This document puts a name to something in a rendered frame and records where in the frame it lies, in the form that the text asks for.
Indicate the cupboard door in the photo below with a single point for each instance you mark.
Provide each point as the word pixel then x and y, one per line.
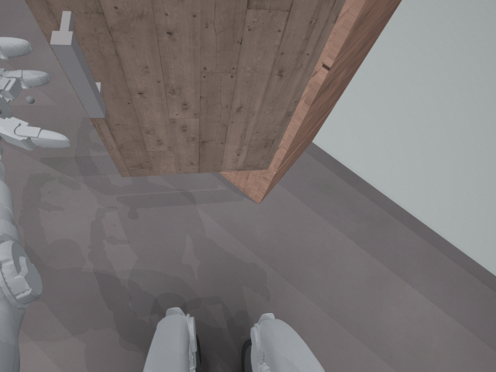
pixel 195 86

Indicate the robot right thigh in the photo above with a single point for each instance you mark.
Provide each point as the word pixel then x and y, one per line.
pixel 275 343

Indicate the left robot hand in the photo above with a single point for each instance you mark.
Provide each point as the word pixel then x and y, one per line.
pixel 13 130

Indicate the robot right shin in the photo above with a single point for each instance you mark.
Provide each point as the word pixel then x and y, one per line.
pixel 255 366

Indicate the robot left forearm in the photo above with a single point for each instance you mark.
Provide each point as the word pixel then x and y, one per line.
pixel 7 230

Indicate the handle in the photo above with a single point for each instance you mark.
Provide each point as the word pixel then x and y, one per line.
pixel 68 52

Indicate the left robot upper arm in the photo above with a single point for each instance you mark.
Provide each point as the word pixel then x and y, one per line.
pixel 20 284

